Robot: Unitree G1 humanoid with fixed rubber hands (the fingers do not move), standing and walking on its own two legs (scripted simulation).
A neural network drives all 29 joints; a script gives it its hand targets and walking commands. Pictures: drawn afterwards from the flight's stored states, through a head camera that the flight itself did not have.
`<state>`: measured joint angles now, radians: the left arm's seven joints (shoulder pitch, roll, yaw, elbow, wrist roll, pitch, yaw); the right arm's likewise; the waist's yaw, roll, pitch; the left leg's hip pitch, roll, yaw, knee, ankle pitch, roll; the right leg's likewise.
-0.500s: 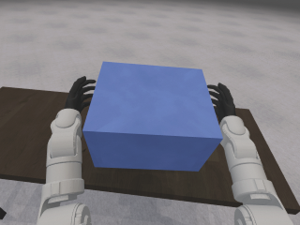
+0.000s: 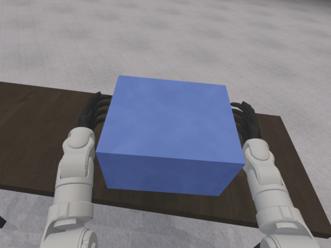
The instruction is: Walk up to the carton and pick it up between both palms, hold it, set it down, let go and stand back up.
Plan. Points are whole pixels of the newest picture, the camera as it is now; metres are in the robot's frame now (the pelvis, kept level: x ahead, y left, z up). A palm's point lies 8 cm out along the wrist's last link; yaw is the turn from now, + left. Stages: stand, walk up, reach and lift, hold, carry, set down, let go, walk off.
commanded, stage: set down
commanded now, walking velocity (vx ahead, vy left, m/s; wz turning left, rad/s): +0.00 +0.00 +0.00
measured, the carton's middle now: (168, 135) +0.40 +0.02 +0.08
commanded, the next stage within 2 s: none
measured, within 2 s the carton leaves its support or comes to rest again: rests again in 1.88 s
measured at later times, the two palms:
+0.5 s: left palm (89, 133) +0.37 +0.21 +0.10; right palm (241, 143) +0.37 -0.17 +0.10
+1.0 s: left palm (91, 138) +0.39 +0.22 +0.06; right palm (233, 146) +0.39 -0.17 +0.06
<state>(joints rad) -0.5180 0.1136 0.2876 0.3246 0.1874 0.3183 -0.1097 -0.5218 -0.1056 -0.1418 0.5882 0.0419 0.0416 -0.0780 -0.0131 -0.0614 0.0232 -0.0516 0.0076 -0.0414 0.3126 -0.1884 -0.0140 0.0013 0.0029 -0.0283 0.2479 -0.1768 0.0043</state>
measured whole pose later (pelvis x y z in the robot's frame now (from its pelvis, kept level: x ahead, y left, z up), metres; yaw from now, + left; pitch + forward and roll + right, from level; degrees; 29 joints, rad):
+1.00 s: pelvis +0.01 +0.01 +0.00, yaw -1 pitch +4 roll -1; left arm -0.63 0.13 0.31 0.85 0.17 -0.07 -0.08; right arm -0.57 -0.05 -0.34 0.87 -0.16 -0.19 -0.03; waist 0.05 -0.03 -0.01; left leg -0.20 0.00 -0.01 0.31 -0.18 0.00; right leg -0.14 -0.01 0.00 0.22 -0.15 0.02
